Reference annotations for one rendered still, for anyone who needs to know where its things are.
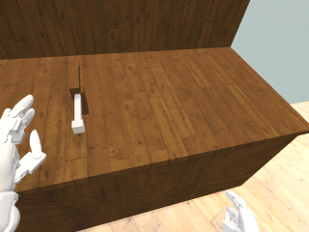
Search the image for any right robot hand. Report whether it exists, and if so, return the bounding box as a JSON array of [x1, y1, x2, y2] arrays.
[[222, 189, 261, 232]]

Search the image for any robot left forearm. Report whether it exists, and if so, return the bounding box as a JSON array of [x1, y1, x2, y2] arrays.
[[0, 191, 20, 232]]

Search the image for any counter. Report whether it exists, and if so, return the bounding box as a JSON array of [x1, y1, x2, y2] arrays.
[[0, 0, 309, 232]]

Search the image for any left robot hand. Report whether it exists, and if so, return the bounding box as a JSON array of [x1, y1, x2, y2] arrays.
[[0, 95, 46, 192]]

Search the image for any tap lever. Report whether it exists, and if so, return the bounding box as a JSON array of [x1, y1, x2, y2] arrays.
[[71, 94, 85, 134]]

